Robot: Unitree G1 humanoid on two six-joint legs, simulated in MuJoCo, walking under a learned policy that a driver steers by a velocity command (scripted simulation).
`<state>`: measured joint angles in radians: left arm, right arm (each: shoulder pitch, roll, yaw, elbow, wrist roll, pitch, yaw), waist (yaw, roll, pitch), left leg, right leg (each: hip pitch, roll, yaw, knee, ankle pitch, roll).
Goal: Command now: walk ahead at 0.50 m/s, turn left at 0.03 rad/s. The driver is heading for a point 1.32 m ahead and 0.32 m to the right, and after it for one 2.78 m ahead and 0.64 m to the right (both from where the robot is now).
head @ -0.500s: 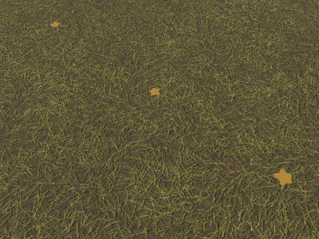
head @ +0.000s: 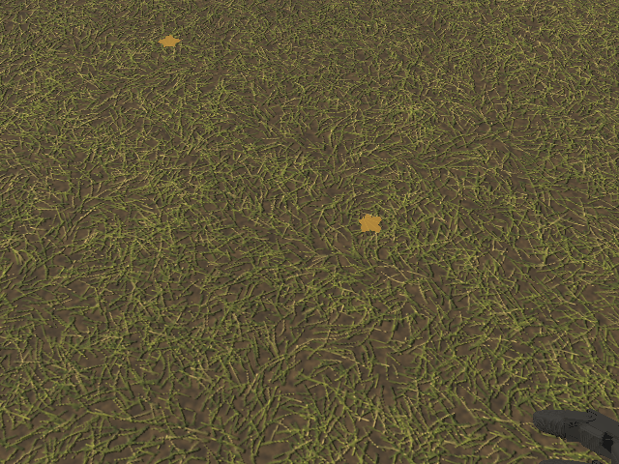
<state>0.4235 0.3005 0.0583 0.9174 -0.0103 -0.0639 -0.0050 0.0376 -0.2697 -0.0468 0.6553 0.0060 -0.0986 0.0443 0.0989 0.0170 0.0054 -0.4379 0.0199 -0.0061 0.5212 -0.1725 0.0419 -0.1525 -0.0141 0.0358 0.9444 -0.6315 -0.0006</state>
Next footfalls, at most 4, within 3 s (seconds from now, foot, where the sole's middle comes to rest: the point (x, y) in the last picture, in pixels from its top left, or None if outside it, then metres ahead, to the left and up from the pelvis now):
0.42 right None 0.42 -0.09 -0.77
0.72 left None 0.36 0.16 -0.77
1.54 left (278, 448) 0.48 0.13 -0.77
2.00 right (467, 415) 0.59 -0.27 -0.77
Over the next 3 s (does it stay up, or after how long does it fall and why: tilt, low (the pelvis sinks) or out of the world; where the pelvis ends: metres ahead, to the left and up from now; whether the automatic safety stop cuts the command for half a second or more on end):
stays up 1.05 -0.37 0.00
